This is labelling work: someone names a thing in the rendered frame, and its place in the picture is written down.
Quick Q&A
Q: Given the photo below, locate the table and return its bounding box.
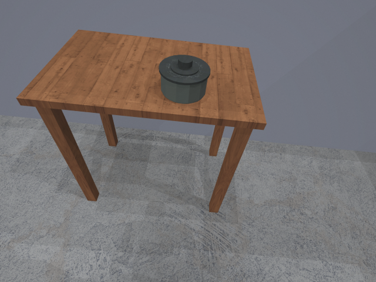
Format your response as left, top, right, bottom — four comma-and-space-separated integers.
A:
16, 29, 267, 213

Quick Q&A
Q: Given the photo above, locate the knob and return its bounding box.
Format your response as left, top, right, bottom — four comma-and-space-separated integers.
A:
178, 55, 193, 69

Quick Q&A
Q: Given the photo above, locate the pot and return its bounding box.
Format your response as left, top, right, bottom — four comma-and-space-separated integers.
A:
161, 76, 207, 104

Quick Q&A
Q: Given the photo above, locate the lid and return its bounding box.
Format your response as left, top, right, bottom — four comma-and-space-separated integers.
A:
159, 55, 210, 85

